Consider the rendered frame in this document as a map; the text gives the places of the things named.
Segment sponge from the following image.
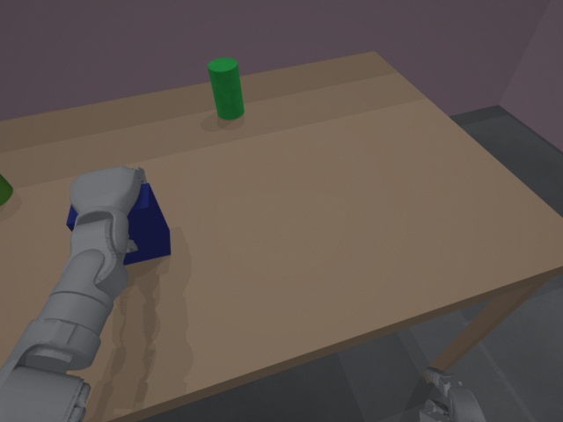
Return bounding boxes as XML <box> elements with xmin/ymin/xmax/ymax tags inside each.
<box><xmin>66</xmin><ymin>183</ymin><xmax>171</xmax><ymax>265</ymax></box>

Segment robot left forearm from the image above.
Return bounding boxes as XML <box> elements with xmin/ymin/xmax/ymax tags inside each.
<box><xmin>0</xmin><ymin>206</ymin><xmax>128</xmax><ymax>389</ymax></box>

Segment robot left upper arm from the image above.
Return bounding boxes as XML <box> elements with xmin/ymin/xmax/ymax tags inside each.
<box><xmin>0</xmin><ymin>364</ymin><xmax>91</xmax><ymax>422</ymax></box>

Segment robot right hand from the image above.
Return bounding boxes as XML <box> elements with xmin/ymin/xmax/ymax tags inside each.
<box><xmin>420</xmin><ymin>367</ymin><xmax>486</xmax><ymax>422</ymax></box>

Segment robot left hand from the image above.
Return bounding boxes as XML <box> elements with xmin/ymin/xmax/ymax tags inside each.
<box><xmin>69</xmin><ymin>166</ymin><xmax>147</xmax><ymax>253</ymax></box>

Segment table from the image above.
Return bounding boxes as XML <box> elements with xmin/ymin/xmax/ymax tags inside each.
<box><xmin>0</xmin><ymin>51</ymin><xmax>563</xmax><ymax>422</ymax></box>

